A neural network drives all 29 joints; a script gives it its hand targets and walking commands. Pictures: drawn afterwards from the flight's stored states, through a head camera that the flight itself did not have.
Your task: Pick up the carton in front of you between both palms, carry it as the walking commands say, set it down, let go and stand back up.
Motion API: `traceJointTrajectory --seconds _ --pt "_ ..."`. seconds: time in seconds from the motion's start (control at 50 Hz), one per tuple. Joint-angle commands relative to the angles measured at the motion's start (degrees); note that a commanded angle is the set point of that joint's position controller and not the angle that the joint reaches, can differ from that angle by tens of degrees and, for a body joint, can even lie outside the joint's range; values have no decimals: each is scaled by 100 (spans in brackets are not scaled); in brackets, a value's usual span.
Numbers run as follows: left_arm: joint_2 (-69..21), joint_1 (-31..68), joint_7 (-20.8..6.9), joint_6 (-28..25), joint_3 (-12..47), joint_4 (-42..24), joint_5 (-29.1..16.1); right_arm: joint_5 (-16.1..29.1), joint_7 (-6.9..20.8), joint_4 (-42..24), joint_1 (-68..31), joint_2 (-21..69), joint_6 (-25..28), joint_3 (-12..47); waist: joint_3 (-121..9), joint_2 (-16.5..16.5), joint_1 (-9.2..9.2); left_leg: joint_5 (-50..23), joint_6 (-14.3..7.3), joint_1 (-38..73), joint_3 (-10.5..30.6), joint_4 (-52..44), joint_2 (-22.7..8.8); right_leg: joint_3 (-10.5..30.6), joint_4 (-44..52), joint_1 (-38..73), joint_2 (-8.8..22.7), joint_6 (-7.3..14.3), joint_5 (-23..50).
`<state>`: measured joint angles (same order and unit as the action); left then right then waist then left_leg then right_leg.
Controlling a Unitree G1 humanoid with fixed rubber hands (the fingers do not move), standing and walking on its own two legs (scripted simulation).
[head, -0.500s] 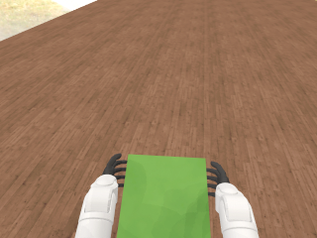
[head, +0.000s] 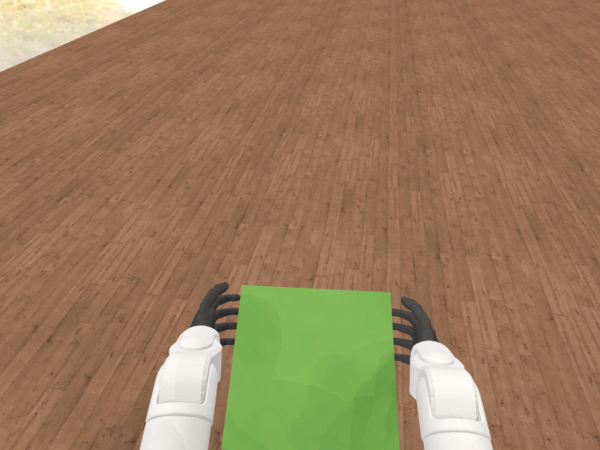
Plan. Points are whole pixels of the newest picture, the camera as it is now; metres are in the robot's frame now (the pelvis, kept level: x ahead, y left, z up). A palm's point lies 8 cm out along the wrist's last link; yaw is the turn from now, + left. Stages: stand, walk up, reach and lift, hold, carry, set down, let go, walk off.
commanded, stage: hold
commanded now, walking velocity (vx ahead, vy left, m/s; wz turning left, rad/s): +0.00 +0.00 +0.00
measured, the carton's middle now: (310, 371) +0.30 +0.00 -0.08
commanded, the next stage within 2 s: set down in 0.76 s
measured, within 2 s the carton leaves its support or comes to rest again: neither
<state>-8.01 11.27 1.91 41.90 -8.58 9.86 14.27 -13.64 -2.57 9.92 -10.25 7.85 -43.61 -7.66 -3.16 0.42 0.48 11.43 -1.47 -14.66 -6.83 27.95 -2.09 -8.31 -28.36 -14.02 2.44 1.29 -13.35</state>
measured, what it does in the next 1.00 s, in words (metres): stands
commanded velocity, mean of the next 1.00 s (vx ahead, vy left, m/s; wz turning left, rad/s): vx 0.00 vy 0.00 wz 0.00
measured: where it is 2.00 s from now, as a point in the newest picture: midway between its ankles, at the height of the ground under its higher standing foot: outside the picture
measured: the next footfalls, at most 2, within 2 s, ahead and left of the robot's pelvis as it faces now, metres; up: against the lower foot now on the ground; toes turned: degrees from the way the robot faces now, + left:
none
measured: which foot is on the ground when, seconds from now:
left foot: down 0.00-1.00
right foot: down 0.00-1.00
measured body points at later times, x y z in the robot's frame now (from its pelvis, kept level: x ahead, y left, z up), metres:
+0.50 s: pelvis -0.02 -0.01 +0.00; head -0.08 +0.00 +0.45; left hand +0.27 +0.16 +0.04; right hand +0.28 -0.15 +0.03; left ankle +0.03 +0.10 -0.74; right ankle +0.02 -0.11 -0.74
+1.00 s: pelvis +0.00 +0.00 +0.00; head -0.03 +0.00 +0.45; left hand +0.31 +0.16 +0.03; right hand +0.31 -0.14 +0.02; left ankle +0.03 +0.11 -0.74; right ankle +0.02 -0.11 -0.74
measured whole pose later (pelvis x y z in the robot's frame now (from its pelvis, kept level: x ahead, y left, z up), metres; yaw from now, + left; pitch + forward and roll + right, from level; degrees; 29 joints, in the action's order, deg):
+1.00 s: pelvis +0.00 +0.00 +0.00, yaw +1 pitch -6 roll +0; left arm -10.6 21.6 0.3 37.6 -18.9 24.2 20.1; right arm -19.9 -0.2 24.4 -19.1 9.8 -38.8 -17.4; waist 1.3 0.6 0.5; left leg 12.6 -1.2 -8.4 2.1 27.1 2.3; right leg 2.6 -27.3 -7.4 -2.3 1.2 -13.7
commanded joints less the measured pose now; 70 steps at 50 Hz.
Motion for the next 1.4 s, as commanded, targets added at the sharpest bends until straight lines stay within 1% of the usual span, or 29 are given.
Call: traceJointTrajectory --seconds 0.0,0.02,0.1,0.12,0.14,0.16,0.22,0.24,0.34,0.4,0.42,0.44,0.5,0.58,0.66,0.74,0.78,0.8,0.86,0.88,0.98,1.06,1.08,1.16,1.2,1.22,1.3,1.34,1.38 --pt "-5350 2336 -1391 -196 2999 -506 -1480 1388 1430 -673 -2590 5361 372 2930 -1231 152 -149 -1658 -39 1236 1326 -514 500 1348 577 1089 -664 121 1645" --pt "-5372 2301 -1413 -215 2883 -509 -1400 1295 1398 -801 -2507 5163 427 2830 -1283 -228 -192 -1580 15 1216 1269 -535 614 1409 589 1210 -629 135 1748" --pt "-5258 2330 -1338 -282 2748 -320 -1228 1392 1415 -886 -2986 5152 513 3005 -1198 -108 95 -1367 -8 1513 1293 -650 623 1410 704 1080 -653 18 1327" --pt "-5255 2341 -1342 -276 2869 -380 -1305 1472 1405 -900 -2875 5098 523 3000 -1032 -81 -136 -1241 17 1462 1230 -599 656 1458 707 1045 -632 36 1331" --pt "-5269 2335 -1387 -275 2710 -198 -1314 1374 1397 -780 -2910 5111 513 2854 -1003 187 17 -1050 -20 1316 1329 -640 592 1371 708 1101 -678 43 997" --pt "-5408 2601 -1446 -294 2749 -154 -1370 1280 1381 -652 -2838 5177 461 2886 -976 -8 -169 -758 -12 1173 1265 -641 602 1435 752 1197 -614 64 938" --pt "-5462 2632 -1524 -256 2796 -41 -1257 1452 1523 -528 -3306 5472 523 2829 -779 19 94 -508 -43 1244 1244 -648 607 1421 850 888 -590 75 374" --pt "-5622 2831 -1560 -290 2871 1 -1388 1487 1557 -511 -3248 5547 520 3009 -852 -24 -111 -562 -45 1253 1298 -596 546 1469 793 859 -576 113 550" --pt "-5713 2923 -1728 -220 2767 319 -1373 1476 1699 -208 -3478 5734 483 2754 -652 15 -22 258 -39 964 1266 -790 558 1351 876 814 -608 113 -260" --pt "-5797 3225 -1780 -257 2700 445 -1301 1361 1750 26 -3655 5705 540 2586 -562 -31 -155 509 -31 1111 1237 -662 548 1500 952 470 -460 187 -624" --pt "-5860 3222 -1805 -262 2643 567 -1331 1358 1752 43 -3888 5651 523 2640 -792 83 -6 598 -22 1221 1264 -677 521 1418 958 556 -488 165 -772" --pt "-5868 3246 -1823 -247 2526 800 -1278 1394 1746 216 -3789 5584 516 2542 -525 -111 -85 679 1 939 1198 -665 565 1490 931 625 -474 202 -757" --pt "-5872 3319 -1830 -253 2530 743 -1252 1370 1793 241 -3849 5733 490 2527 -681 67 -81 570 -15 1038 1224 -735 526 1440 915 626 -500 121 -620" --pt "-5940 3207 -1806 -270 2540 752 -1268 1517 1807 134 -4112 5744 558 2685 -838 74 125 267 7 1244 1258 -676 537 1434 917 657 -466 101 -454" --pt "-5940 3414 -1852 -234 2517 816 -1342 1312 1785 267 -3786 5618 498 2483 -834 -186 -173 217 74 1139 1235 -742 525 1415 936 769 -505 107 -145" --pt "-5872 3072 -1767 -196 2380 915 -1215 1372 1750 282 -3941 5610 496 2479 -827 -42 73 -210 63 1162 1249 -765 534 1373 847 972 -571 2 135" --pt "-5973 3319 -1760 -246 2433 743 -1355 1253 1715 251 -3733 5571 471 2469 -911 60 -152 -362 82 1296 1266 -678 520 1412 865 832 -575 53 371" --pt "-5895 3080 -1743 -240 2479 774 -1289 1381 1729 206 -3753 5708 511 2522 -982 60 29 -471 59 1237 1279 -760 535 1435 827 1003 -602 0 502" --pt "-5862 3275 -1666 -292 2230 949 -1146 1199 1713 351 -3818 5444 608 2315 -1020 -275 -100 -561 118 1241 1244 -672 574 1479 753 1011 -571 39 608" --pt "-5718 3362 -1662 -334 2148 1021 -1112 1186 1684 569 -3892 5481 616 2219 -744 -56 8 -621 63 1167 1266 -638 515 1384 739 749 -630 54 592" --pt "-5579 3996 -1488 -841 1263 1712 -604 591 1616 1355 -4570 5228 1090 1331 -758 -4 44 -289 4 741 1381 -327 500 1382 293 331 -639 93 293" --pt "-5343 4118 -1292 -1337 494 2625 -198 12 1510 2101 -4547 4738 1632 508 -542 -89 -194 -71 46 154 1336 127 535 1330 -163 -697 -720 118 6" --pt "-5333 4169 -1254 -1532 540 2375 -89 35 1514 1927 -4727 4845 1834 666 -844 -179 26 -508 92 -113 1303 256 604 1304 -342 -755 -730 79 450" --pt "-5027 4190 -1081 -2188 215 2823 230 -234 1488 2666 -4599 4383 2461 262 -1536 -276 -38 -732 174 -721 1220 841 723 1245 -883 -1484 -805 58 640" --pt "-5053 3738 -1030 -2475 242 2949 270 -239 1454 2566 -4529 4299 2763 422 -1989 -117 109 -1066 164 -878 1251 1153 776 1262 -1157 -1750 -806 -4 841" --pt "-5057 4017 -1033 -2684 362 2918 213 -349 1437 2402 -4737 4171 3044 434 -2062 -89 -200 -1244 203 -1205 1227 1325 817 1242 -1259 -1954 -845 38 1079" --pt "-5484 3994 -919 -3271 881 3052 -23 77 1403 2402 -5000 4275 3571 1201 -3711 -69 -33 -1997 280 -1717 1168 2157 899 1288 -2047 -2329 -886 -62 1804" --pt "-5346 4312 -903 -3520 1460 2571 -239 299 1390 2195 -5150 4626 3766 1714 -4837 302 -2 -2279 254 -2009 1116 2615 941 1279 -2459 -2391 -951 -164 2294" --pt "-5416 4863 -844 -3598 1806 2300 -476 476 1365 2141 -5370 4624 3800 1963 -5589 193 0 -2087 313 -2487 1017 2924 996 1310 -2765 -2379 -910 -184 2379"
